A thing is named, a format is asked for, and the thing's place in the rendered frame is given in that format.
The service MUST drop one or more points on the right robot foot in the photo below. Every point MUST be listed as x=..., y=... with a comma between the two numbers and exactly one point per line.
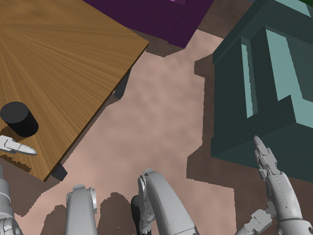
x=136, y=215

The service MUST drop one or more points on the right robot arm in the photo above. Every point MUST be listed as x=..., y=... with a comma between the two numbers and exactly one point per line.
x=293, y=226

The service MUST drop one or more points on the left robot hand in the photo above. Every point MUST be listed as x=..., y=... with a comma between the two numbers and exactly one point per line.
x=9, y=145

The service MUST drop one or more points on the armchair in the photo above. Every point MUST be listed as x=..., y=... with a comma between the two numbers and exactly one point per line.
x=264, y=87

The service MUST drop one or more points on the right robot hand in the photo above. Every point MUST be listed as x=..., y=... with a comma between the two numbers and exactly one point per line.
x=283, y=203

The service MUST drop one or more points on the can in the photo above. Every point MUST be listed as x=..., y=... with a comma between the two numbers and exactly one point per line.
x=17, y=116

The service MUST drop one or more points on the left robot arm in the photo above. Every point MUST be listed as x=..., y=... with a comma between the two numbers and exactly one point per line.
x=8, y=224

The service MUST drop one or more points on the coffee table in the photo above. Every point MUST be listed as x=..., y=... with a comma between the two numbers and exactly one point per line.
x=63, y=59

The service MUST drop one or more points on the sofa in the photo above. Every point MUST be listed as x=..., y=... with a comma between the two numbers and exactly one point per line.
x=172, y=20

